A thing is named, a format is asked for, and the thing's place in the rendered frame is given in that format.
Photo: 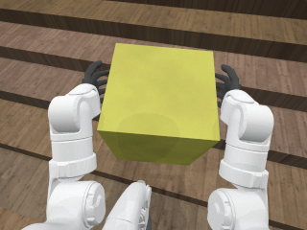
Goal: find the left robot forearm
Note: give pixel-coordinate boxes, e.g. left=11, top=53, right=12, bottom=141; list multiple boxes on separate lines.
left=46, top=83, right=101, bottom=218

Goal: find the right robot forearm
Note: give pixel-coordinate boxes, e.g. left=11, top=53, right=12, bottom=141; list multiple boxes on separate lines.
left=219, top=89, right=274, bottom=224

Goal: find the robot left thigh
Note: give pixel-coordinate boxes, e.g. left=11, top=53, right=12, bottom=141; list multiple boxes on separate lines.
left=102, top=182, right=152, bottom=230

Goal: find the robot left hand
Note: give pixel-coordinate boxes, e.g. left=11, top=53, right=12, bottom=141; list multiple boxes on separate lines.
left=82, top=60, right=110, bottom=104

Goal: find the carton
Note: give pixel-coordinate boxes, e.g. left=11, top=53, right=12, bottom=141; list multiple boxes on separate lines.
left=97, top=43, right=221, bottom=166

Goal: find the robot right upper arm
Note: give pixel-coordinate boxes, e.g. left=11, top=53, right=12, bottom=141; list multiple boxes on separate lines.
left=207, top=188, right=270, bottom=230

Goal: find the robot left shin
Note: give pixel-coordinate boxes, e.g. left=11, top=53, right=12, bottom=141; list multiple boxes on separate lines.
left=137, top=180, right=149, bottom=230

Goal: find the robot left upper arm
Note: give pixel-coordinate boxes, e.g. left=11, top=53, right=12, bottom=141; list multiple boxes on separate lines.
left=21, top=180, right=106, bottom=230

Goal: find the robot right hand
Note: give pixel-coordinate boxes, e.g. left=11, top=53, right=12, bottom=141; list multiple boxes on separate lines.
left=215, top=64, right=242, bottom=108

